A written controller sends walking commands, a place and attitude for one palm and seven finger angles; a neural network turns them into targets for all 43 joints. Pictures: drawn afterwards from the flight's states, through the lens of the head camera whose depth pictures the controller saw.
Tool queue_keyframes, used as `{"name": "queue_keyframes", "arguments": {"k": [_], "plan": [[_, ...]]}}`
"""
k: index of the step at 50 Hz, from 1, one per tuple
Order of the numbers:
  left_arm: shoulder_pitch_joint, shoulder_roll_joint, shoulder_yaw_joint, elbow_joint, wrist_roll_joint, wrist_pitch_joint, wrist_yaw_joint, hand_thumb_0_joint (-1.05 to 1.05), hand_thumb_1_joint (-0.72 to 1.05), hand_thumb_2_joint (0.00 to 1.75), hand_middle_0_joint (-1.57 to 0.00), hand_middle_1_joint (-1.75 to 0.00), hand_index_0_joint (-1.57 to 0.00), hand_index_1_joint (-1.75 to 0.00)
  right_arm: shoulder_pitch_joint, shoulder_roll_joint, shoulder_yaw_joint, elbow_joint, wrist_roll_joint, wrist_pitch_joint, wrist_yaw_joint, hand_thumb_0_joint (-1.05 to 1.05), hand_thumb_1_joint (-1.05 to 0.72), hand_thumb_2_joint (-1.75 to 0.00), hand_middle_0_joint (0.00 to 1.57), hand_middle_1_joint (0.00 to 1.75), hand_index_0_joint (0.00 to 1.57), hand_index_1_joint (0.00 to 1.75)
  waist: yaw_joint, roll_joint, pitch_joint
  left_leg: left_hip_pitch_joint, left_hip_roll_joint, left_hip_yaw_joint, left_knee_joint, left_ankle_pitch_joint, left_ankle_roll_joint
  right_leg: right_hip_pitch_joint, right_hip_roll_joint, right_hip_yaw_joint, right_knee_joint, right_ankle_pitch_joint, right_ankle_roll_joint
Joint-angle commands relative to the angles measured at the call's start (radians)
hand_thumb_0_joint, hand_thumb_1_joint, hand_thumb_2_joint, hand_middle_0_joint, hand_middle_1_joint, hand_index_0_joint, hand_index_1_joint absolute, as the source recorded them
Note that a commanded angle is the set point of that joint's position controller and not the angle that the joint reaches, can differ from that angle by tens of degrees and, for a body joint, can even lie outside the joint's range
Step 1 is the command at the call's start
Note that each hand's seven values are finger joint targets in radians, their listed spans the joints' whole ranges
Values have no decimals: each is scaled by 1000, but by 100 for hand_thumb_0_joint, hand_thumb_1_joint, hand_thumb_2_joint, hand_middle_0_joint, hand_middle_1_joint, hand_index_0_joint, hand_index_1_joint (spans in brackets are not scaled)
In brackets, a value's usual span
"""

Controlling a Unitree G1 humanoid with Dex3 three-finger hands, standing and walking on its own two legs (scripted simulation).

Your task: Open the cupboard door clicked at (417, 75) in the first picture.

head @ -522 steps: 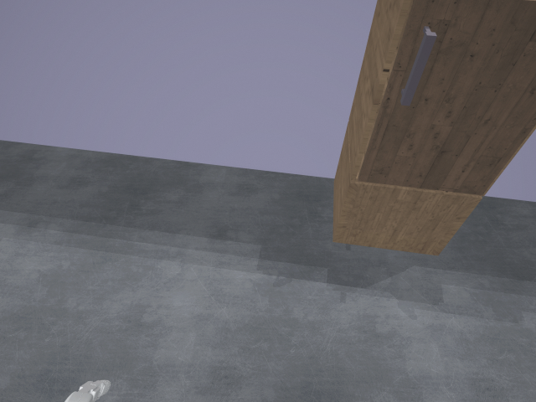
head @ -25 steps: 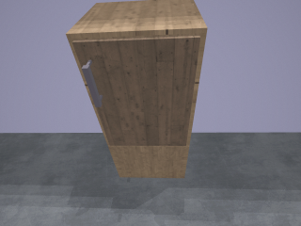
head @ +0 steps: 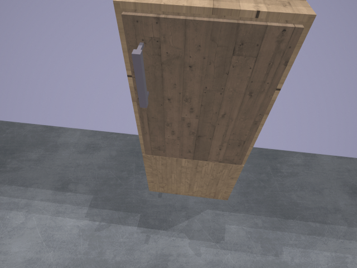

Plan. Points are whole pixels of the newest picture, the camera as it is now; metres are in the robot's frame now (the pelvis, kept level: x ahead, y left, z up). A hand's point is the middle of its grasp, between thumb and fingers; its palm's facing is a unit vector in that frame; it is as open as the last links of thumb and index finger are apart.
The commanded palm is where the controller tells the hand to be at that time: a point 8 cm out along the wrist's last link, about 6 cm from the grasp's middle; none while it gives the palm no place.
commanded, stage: look again from close up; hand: left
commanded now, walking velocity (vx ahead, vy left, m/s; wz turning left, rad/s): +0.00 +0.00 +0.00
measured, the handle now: (142, 77) +0.57 +0.17 +0.11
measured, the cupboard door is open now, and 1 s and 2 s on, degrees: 0 0 0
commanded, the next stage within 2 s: raise the hand with hooked fingers in 0.30 s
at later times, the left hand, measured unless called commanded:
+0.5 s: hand out of the picture +0.13 +0.22 -0.09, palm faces +0.15 -0.96 -0.25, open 7.4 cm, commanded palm +0.10 +0.27 -0.05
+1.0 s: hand (81, 242) +0.16 +0.21 +0.01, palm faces +0.06 -1.00 -0.08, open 9.7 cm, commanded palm +0.14 +0.27 +0.01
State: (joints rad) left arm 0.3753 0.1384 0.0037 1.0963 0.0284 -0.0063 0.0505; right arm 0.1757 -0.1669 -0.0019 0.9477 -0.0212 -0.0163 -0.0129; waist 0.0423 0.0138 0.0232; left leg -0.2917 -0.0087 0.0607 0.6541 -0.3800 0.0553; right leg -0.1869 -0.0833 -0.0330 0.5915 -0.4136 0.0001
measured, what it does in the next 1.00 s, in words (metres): steps on the spot: right foot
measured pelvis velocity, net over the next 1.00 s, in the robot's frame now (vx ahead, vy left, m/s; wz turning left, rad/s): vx -0.05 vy -0.06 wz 0.05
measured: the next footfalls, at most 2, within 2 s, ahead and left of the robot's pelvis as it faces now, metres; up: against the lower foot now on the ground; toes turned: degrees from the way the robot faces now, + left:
right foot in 0.60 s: +0.03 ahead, -0.10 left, +0.00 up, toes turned -2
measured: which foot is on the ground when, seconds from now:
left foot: down 0.00-1.00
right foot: down 0.00-0.44, up 0.46-0.58, down 0.60-1.00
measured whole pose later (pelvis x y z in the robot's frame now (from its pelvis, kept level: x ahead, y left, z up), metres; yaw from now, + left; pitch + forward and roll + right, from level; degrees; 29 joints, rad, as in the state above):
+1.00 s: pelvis -0.05 -0.06 -0.06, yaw +3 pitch +9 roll -2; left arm 0.21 0.36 0.37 0.24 -0.40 -0.43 -0.52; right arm 0.21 -0.29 0.01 0.58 0.05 -0.28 -0.09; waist 0.03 0.00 -0.08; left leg -0.77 0.02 -0.07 1.09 -0.48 -0.02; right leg -0.73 0.05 -0.18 1.03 -0.47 -0.09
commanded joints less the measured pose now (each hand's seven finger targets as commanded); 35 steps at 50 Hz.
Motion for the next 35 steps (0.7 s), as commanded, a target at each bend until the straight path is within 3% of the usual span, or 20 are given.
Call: {"name": "queue_keyframes", "arguments": {"k": [1, 3, 6, 9, 12, 19, 20, 21, 22, 23, 24, 25, 26, 28, 29, 30, 32, 33, 34, 35], "plan": [[51, 82, 11, -61, -6, -7, 4, 0, 90, 90, -20, -30, -20, -30, 100, -150, -23, -32, 3, -11, -24, 0, -90, -90, 20, 30, 20, 30, -26, 94, -7, 118, 182, -179, -199, 733, 51, -88, 38, -18, 1, 41, -7], [43, 98, 11, -64, -6, -10, 0, 0, 90, 90, -20, -30, -20, -30, 72, -134, -19, -40, 6, -13, -24, 0, -90, -90, 20, 30, 20, 30, -16, 33, -18, 92, 147, -155, -199, 628, 33, -38, 17, 6, -63, 190, -10], [13, 127, 14, -84, -8, -7, 2, 0, 90, 90, -20, -30, -20, -30, 78, -139, -22, -34, 4, -14, -19, 0, -90, -90, 20, 30, 20, 30, -30, -62, -24, 99, 117, -130, -201, 549, 6, -20, -5, 27, -62, 307, -10], [-12, 139, 18, -110, -8, 5, 2, 0, 90, 90, -20, -30, -20, -30, 87, -143, -22, -20, 2, -15, -18, 0, -90, -90, 20, 30, 20, 30, -23, 11, -20, 101, 124, -143, -243, 551, 6, -28, 7, 14, -45, 216, 3], [-31, 144, 19, -125, -7, 13, -1, 0, 90, 90, -20, -30, -20, -30, 87, -144, -22, -20, 0, -13, -18, 0, -90, -90, 20, 30, 20, 30, -22, 28, -10, 105, 135, -158, -276, 493, 7, -48, 11, 14, -58, 154, 5], [-55, 170, 21, -135, -8, 9, -4, 0, 90, 90, -20, -30, -20, -30, 89, -147, -19, 4, 1, -17, -17, 0, -90, -90, 20, 30, 20, 30, -25, 4, -55, 126, 117, -122, -246, 520, 3, 7, -14, 31, -85, 268, -8], [-67, 161, 9, -117, -2, -1, 26, 0, 90, 90, -20, -30, -20, -30, 107, -206, -29, -40, 20, -9, -10, 0, -90, -90, 20, 30, 20, 30, -60, -111, 27, 100, 160, -151, -134, 809, -40, -69, 3, 27, -63, 250, 18], [-757, 567, 383, -1665, -130, -205, 41, 0, 88, 89, -20, -32, -20, -32, 170, -290, -105, -332, 51, -174, -15, 0, -90, -90, 20, 30, 20, 30, -116, 57, -507, 438, 111, -234, -185, 982, -106, -138, 69, -70, 2, 466, -19], [-182, 422, 247, -1377, -60, -157, 48, 0, 85, 88, -20, -33, -20, -33, 93, -210, -39, -269, 43, -292, -62, 0, -90, -90, 20, 30, 20, 30, -66, 317, -442, 624, 180, -280, -279, 1062, -139, -288, 93, -54, 205, 134, -12], [-146, 359, 226, -1307, -95, -115, 87, 0, 83, 87, -21, -34, -21, -34, 83, -208, -49, -188, 36, -313, -68, 0, -90, -90, 20, 30, 20, 30, -41, 329, -387, 467, 134, -240, -322, 904, -198, -268, 76, -31, 263, 62, -16], [114, 48, 50, -1108, -132, -23, 72, 0, 81, 86, -21, -36, -21, -36, 89, -136, -51, -182, 67, -305, -54, 0, -90, -90, 20, 30, 20, 30, -76, 252, -219, 339, 113, -207, -338, 750, -183, -303, 74, -36, 246, 25, -4], [-64, 128, 121, -1265, -163, -52, 49, 0, 78, 85, -21, -37, -21, -37, 60, -169, -72, -253, 56, -305, -32, 0, -90, -90, 20, 30, 20, 30, -55, 196, -104, 217, 101, -165, -284, 679, -153, -281, 56, -27, 167, 37, -9], [-45, 156, 157, -1216, -169, -92, 9, 0, 76, 84, -21, -39, -21, -39, 50, -183, -83, -272, 49, -308, -30, 0, -90, -90, 20, 30, 20, 30, -66, 167, -74, 137, 81, -116, -198, 542, -119, -276, 65, -48, 76, 41, -21], [124, 184, 253, -985, -196, -184, -83, 0, 71, 82, -21, -42, -21, -42, 58, -203, -88, -321, 43, -299, -23, 0, -90, -90, 20, 30, 20, 30, -40, 31, -45, -47, 17, -78, -55, 318, -86, -254, 83, -71, -45, 178, -37], [164, 187, 285, -890, -215, -246, -132, 0, 69, 81, -22, -43, -22, -43, 50, -202, -83, -342, 40, -285, -23, 0, -90, -90, 20, 30, 20, 30, -33, -117, -56, -150, 0, -69, -3, 227, -73, -294, 84, -60, -13, 151, -31], [164, 198, 316, -838, -247, -315, -192, 0, 67, 80, -22, -45, -22, -45, 16, -210, -81, -369, 38, -278, -27, 0, -90, -90, 20, 30, 20, 30, -27, -190, -55, -258, -12, -62, 40, 133, -68, -349, 85, -45, 32, 66, -29], [87, 250, 382, -802, -320, -448, -337, 0, 62, 78, -22, -48, -22, -48, -18, -233, -81, -431, 48, -285, -24, 0, -90, -90, 20, 30, 20, 30, -20, -205, -87, -424, -29, -54, 137, -5, -66, -441, 72, 5, 107, -105, -38], [93, 257, 386, -750, -353, -491, -418, 0, 60, 77, -22, -50, -22, -50, -4, -238, -88, -465, 63, -293, -19, 0, -90, -90, 20, 30, 20, 30, -18, -277, -82, -485, -28, -47, 183, -26, -63, -428, 57, 79, 105, -167, -35], [57, 277, 389, -757, -392, -529, -488, 0, 57, 76, -22, -51, -22, -51, -22, -249, -85, -495, 69, -307, -20, 0, -90, -90, 20, 30, 20, 30, -26, -283, -92, -550, -34, -41, 230, -61, -61, -420, 35, 151, 91, -246, -23], [26, 337, 434, -790, -416, -550, -534, 0, 55, 75, -22, -53, -22, -53, -20, -256, -85, -527, 72, -317, -20, 0, -90, -90, 20, 30, 20, 30, -18, -245, -137, -578, -37, -40, 257, -80, -55, -395, 22, 198, 85, -302, -14]]}}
